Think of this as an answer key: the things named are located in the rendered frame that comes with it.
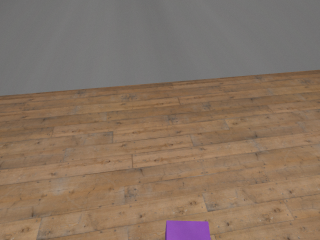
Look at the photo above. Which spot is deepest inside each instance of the carton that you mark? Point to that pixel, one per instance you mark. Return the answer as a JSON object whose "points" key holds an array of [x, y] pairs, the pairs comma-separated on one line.
{"points": [[187, 230]]}

